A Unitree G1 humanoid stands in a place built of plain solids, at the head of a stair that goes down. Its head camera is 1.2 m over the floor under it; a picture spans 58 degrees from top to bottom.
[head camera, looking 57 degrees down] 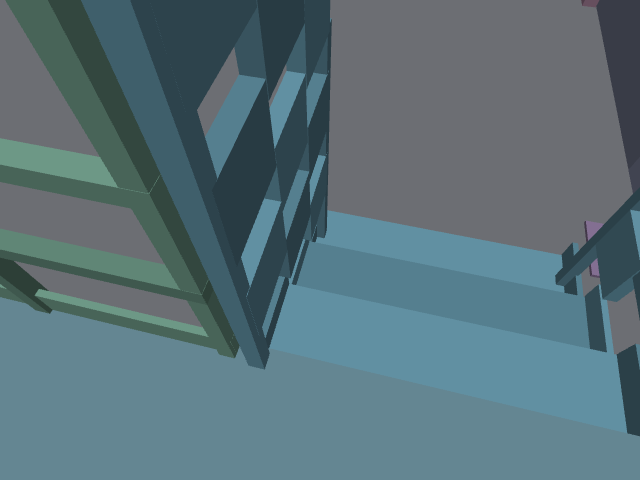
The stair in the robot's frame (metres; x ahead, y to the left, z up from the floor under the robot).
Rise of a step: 0.15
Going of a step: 0.28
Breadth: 1.12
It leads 13 degrees to the right of straight ahead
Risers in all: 4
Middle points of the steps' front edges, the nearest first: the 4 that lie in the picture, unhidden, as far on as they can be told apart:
0.30 -0.35 0.00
0.57 -0.42 -0.15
0.84 -0.48 -0.29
1.12 -0.55 -0.44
